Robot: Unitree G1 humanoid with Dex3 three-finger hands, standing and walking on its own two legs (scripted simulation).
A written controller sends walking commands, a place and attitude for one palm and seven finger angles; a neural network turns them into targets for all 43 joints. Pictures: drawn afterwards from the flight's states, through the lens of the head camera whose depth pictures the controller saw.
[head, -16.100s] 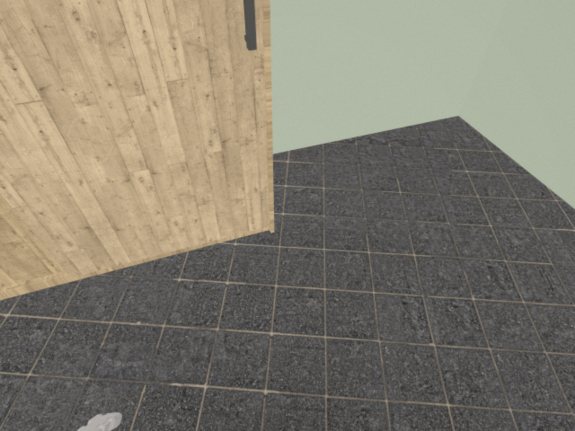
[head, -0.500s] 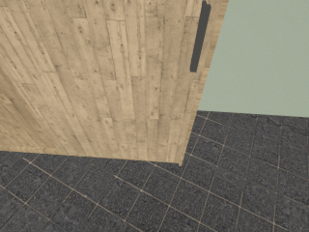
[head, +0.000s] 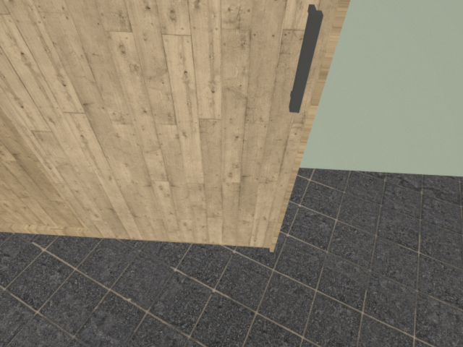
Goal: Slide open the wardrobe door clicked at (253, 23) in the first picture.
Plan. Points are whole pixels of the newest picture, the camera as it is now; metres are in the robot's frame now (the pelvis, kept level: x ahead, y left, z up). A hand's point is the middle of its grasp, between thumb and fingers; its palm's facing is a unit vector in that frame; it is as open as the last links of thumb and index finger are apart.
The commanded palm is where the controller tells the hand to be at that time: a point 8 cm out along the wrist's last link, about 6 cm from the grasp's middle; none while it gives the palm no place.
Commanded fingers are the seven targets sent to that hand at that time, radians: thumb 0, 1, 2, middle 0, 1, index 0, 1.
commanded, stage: look again from close up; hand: right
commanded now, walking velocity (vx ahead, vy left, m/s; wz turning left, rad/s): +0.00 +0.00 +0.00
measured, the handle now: (302, 62) +0.63 -0.11 +0.19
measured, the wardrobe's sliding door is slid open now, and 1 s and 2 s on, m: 0.00 0.00 0.00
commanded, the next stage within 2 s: shuffle to correct the standing spot in 0.36 s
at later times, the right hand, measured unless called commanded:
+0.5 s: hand out of the picture -0.02 -0.17 -0.17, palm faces +0.03 +0.98 -0.21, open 7.4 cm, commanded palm none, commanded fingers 0.00 -0.90 -0.90 0.20 0.30 0.20 0.30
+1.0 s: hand out of the picture +0.06 -0.18 -0.19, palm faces +0.03 +0.99 -0.12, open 7.4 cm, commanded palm none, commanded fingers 0.00 -0.90 -0.90 0.20 0.30 0.20 0.30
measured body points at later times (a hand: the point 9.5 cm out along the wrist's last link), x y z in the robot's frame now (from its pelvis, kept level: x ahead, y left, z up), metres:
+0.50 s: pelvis +0.00 +0.00 +0.00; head +0.02 +0.00 +0.45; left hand +0.01 +0.23 -0.16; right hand -0.02 -0.23 -0.16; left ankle -0.09 +0.07 -0.74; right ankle +0.00 -0.11 -0.74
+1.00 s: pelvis +0.10 -0.02 +0.00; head +0.12 -0.05 +0.44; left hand +0.03 +0.18 -0.15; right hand +0.06 -0.23 -0.18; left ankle +0.06 +0.11 -0.65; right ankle +0.01 -0.11 -0.74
